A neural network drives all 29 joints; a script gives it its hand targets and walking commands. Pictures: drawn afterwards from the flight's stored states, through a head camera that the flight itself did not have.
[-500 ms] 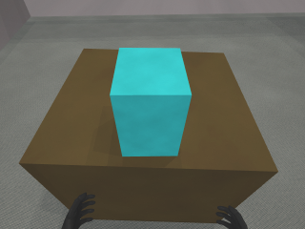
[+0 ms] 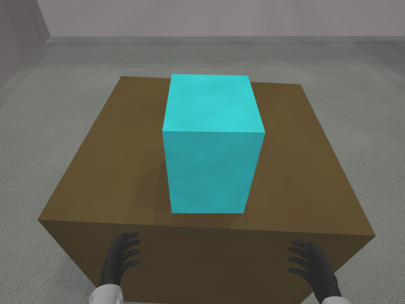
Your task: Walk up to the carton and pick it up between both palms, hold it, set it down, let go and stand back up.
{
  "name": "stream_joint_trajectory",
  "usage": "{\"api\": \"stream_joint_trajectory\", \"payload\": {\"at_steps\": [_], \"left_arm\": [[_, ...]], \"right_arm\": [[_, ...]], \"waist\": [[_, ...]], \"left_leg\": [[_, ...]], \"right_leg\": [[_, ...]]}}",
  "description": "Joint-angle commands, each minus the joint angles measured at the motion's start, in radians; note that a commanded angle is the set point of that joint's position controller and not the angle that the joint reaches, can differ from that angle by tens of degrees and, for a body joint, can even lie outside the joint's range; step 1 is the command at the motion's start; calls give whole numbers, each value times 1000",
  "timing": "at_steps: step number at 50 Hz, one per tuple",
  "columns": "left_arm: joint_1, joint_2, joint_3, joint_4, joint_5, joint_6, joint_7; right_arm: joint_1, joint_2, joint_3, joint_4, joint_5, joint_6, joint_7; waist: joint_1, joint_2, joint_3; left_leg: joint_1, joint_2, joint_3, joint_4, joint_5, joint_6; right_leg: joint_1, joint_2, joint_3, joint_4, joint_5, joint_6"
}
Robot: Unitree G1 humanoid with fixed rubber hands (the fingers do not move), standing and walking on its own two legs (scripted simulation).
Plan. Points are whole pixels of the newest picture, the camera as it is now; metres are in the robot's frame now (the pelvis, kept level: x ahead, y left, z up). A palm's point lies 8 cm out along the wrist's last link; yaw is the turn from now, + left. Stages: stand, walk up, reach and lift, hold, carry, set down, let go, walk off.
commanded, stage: reach and lift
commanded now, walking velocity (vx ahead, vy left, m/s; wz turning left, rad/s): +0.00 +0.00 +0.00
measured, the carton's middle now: (208, 146) +0.49 +0.02 +0.06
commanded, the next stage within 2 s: none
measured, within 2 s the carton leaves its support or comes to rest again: neither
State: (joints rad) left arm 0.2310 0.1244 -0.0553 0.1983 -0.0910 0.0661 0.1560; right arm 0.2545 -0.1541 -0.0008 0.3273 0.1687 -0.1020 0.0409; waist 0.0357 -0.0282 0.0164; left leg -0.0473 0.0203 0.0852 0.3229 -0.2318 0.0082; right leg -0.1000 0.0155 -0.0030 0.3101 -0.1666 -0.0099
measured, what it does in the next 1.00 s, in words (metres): stands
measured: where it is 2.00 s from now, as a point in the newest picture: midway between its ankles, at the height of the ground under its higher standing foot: outside the picture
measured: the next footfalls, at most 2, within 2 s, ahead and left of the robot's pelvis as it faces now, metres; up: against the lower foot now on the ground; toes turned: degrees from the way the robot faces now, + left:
none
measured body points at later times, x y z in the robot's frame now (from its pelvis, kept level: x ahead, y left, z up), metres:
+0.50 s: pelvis -0.01 -0.01 +0.00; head +0.00 +0.00 +0.45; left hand +0.27 +0.19 +0.03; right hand +0.29 -0.19 +0.04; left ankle -0.03 +0.11 -0.75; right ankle +0.00 -0.12 -0.75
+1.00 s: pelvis -0.01 -0.02 +0.00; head +0.02 -0.01 +0.45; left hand +0.34 +0.20 +0.10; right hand +0.36 -0.19 +0.09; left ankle -0.03 +0.11 -0.75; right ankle +0.00 -0.12 -0.75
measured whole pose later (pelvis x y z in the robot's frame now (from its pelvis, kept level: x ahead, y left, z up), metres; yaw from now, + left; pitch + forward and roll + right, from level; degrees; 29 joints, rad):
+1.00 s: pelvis -0.01 -0.02 +0.00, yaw +0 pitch +2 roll +0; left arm -0.34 0.16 0.16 0.05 -0.13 0.55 0.10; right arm -0.38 -0.27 0.06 0.30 0.35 0.22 -0.13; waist 0.03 -0.02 0.03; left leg -0.16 0.03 0.06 0.34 -0.21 -0.01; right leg -0.21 0.04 0.00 0.32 -0.14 -0.03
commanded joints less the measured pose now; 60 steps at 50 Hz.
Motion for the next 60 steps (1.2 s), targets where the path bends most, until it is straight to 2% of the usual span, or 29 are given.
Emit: {"api": "stream_joint_trajectory", "payload": {"at_steps": [1, 5, 6, 7, 8, 9, 11, 12, 13, 15, 17, 18, 20, 21, 24, 29, 30, 32, 34, 37, 38, 40, 43, 45, 51, 54, 55, 58, 60], "left_arm": [[-180, 37, 19, -197, 22, -46, 12], [-268, 48, 32, -275, -5, -53, 9], [-191, 32, 39, -211, 3, -44, 4], [-284, 32, 39, -266, -6, -52, 3], [-250, 29, 47, -204, -1, -43, 1], [-273, 29, 49, -256, -2, -47, 0], [-317, 22, 42, -263, -7, -55, 9], [-341, 28, 53, -229, -5, -49, 2], [-383, 37, 60, -264, 4, -49, 8], [-385, 22, 59, -207, -8, -18, 3], [-487, 38, 64, -233, -22, 6, 6], [-431, 29, 74, -219, -12, 19, 8], [-519, 54, 84, -258, -16, 47, 3], [-465, 55, 98, -294, 2, 66, 5], [-548, 66, 107, -318, -6, 132, -5], [-607, 69, 155, -384, -16, 221, -28], [-671, 77, 153, -387, -35, 235, -32], [-684, 107, 174, -417, -22, 262, -32], [-633, 66, 185, -360, -15, 302, -46], [-694, 75, 192, -417, -21, 345, -61], [-699, 94, 208, -432, -10, 351, -63], [-771, 111, 233, -439, -23, 359, -60], [-844, 126, 229, -421, -25, 382, -59], [-873, 143, 233, -406, -35, 399, -58], [-1034, 186, 246, -390, -50, 443, -59], [-1055, 184, 243, -254, -55, 467, -57], [-1112, 192, 232, -279, -71, 469, -54], [-1161, 212, 250, -293, -53, 471, -44], [-1216, 230, 262, -224, -45, 480, -37]], "right_arm": [[-153, -125, -49, -166, 16, -44, -5], [-268, -124, -54, -289, 25, -62, -17], [-203, -101, -17, -241, 20, -46, -22], [-256, -114, -46, -273, 26, -50, -24], [-249, -112, -29, -243, 26, -43, -27], [-267, -114, -29, -290, 29, -50, -28], [-303, -121, -30, -285, 31, -59, -37], [-346, -105, -24, -274, 44, -53, -39], [-356, -118, -40, -263, 29, -48, -41], [-379, -111, -25, -247, 22, -20, -48], [-490, -115, -28, -286, 36, 1, -60], [-445, -98, -5, -261, 52, 14, -64], [-518, -122, -21, -274, 61, 33, -73], [-470, -112, -4, -289, 61, 43, -77], [-576, -133, -9, -299, 83, 76, -102], [-657, -157, -6, -305, 117, 121, -127], [-723, -176, -21, -318, 106, 128, -132], [-783, -193, -24, -366, 116, 137, -140], [-727, -179, 15, -282, 146, 167, -143], [-781, -215, 8, -279, 144, 187, -152], [-809, -220, 6, -303, 154, 187, -156], [-876, -234, -7, -335, 146, 194, -163], [-924, -231, -4, -271, 168, 230, -158], [-972, -247, -20, -259, 158, 242, -162], [-1157, -277, -30, -293, 184, 281, -171], [-1171, -273, -11, -171, 186, 315, -165], [-1219, -279, -25, -185, 186, 320, -165], [-1256, -277, -24, -141, 198, 332, -164], [-1330, -303, -45, -109, 195, 339, -165]], "waist": [[3, 63, -99], [9, -7, -178], [21, -16, -120], [9, 24, -127], [18, 15, -101], [14, -4, -150], [4, 29, -157], [23, -1, -175], [11, 36, -186], [0, -9, -148], [14, 5, -214], [27, -6, -193], [7, -13, -215], [30, 8, -234], [1, 17, -252], [4, 22, -340], [-15, 30, -344], [17, 27, -393], [4, 13, -338], [-18, 23, -386], [-1, 36, -397], [-9, 13, -435], [-12, 44, -438], [-18, 8, -459], [-6, 18, -586], [-5, 10, -515], [-19, 15, -561], [1, 54, -617], [10, 60, -587]], "left_leg": [[-35, -2, -40, -47, 253, -60], [-52, -9, -31, -47, 240, -44], [-63, -18, -22, -49, 245, -37], [-70, -14, -32, -53, 240, -38], [-72, -17, -31, -53, 227, -40], [-53, -16, -30, -47, 237, -36], [-50, -16, -33, -33, 250, -40], [-51, -23, -23, -34, 210, -34], [-65, -22, -24, -48, 190, -40], [-81, -19, -33, -59, 152, -30], [-82, -24, -16, -59, 132, -20], [-93, -26, -20, -55, 175, -15], [-79, -27, -28, -51, 174, -21], [-72, -28, -23, -48, 219, -23], [-60, -32, -22, -41, 229, -21], [1, -28, -25, -16, 288, -34], [0, -24, -29, -13, 309, -38], [8, -23, -23, 0, 350, -30], [30, -20, -41, 9, 434, -31], [59, -28, -40, 18, 450, -48], [54, -29, -28, 20, 430, -45], [15, -30, -28, 10, 393, -37], [13, -28, -29, 7, 355, -38], [14, -25, -35, 16, 354, -31], [-16, -34, -30, 42, 401, -38], [-35, -25, -38, 32, 358, -33], [-37, -25, -38, 26, 333, -31], [-45, -21, -32, 43, 379, -36], [-67, -18, -37, 44, 361, -43]], "right_leg": [[41, 13, 38, -25, 122, -46], [89, 13, 45, -3, 167, -27], [97, 11, 48, -3, 179, -26], [62, 6, 59, -7, 168, -30], [75, 8, 50, -10, 149, -27], [102, 9, 57, -1, 180, -29], [70, 11, 52, 9, 184, -31], [87, 7, 54, -1, 150, -22], [86, 9, 55, 2, 126, -31], [81, 2, 58, -13, 109, -29], [86, 4, 60, -1, 103, -13], [103, 6, 63, 5, 153, -12], [103, 8, 63, 1, 171, -16], [128, 12, 62, 12, 198, -14], [130, 9, 64, 15, 234, -2], [118, 18, 43, 16, 283, 4], [97, 21, 38, 15, 292, 3], [126, 27, 36, 30, 324, 6], [125, 29, 40, 26, 416, 10], [135, 34, 23, 21, 441, 13], [131, 33, 23, 27, 422, 20], [137, 30, 30, 30, 412, 26], [118, 28, 28, 18, 347, 26], [116, 31, 22, 33, 363, 26], [134, 35, 22, 56, 430, 39], [109, 36, 16, 47, 380, 36], [110, 31, 14, 44, 364, 34], [123, 37, 17, 58, 389, 34], [93, 35, 16, 57, 364, 27]]}}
